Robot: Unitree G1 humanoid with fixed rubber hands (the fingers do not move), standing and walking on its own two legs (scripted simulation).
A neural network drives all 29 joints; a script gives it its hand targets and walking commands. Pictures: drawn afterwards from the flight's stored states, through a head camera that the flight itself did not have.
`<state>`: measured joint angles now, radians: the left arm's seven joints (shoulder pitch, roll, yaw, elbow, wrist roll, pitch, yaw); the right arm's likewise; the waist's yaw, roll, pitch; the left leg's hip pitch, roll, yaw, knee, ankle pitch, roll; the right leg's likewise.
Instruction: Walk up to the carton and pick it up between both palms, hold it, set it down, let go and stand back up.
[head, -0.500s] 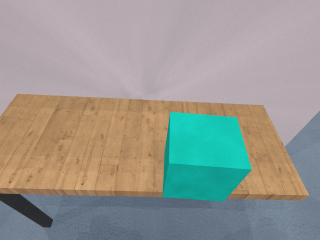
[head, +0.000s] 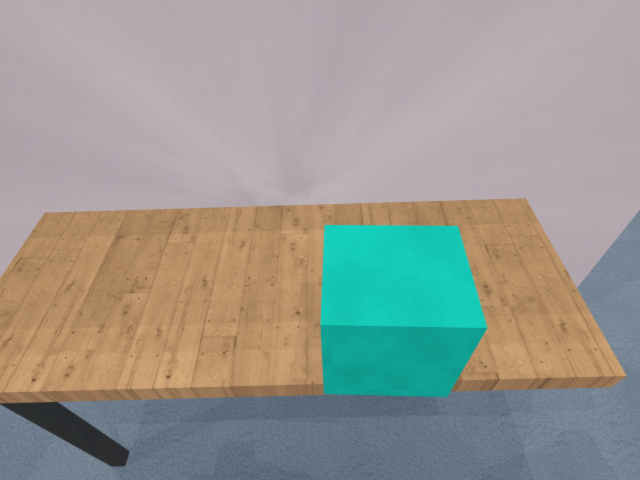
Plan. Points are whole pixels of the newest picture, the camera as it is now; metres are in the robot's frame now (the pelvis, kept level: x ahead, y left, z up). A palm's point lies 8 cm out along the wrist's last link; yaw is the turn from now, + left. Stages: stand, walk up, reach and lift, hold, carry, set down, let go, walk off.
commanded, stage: stand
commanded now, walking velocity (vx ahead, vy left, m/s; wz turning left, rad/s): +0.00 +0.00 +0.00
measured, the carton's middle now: (387, 313) +0.37 -0.08 -0.04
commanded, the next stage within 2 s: reach and lift in 0.36 s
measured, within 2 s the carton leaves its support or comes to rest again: neither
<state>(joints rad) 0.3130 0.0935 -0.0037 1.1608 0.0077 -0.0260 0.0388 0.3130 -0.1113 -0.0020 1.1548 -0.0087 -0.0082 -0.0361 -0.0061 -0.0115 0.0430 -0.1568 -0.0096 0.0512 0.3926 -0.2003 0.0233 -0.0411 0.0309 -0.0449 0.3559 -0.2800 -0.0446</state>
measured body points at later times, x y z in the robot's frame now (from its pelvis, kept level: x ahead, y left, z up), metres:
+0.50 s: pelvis -0.01 -0.02 -0.02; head +0.03 -0.01 +0.43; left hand +0.02 +0.22 -0.18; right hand +0.03 -0.24 -0.17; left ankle +0.01 +0.10 -0.74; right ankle -0.05 -0.09 -0.74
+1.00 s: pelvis -0.07 -0.02 -0.01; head +0.03 -0.01 +0.43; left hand +0.10 +0.21 -0.14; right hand +0.09 -0.22 -0.14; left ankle +0.01 +0.11 -0.74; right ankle -0.05 -0.09 -0.74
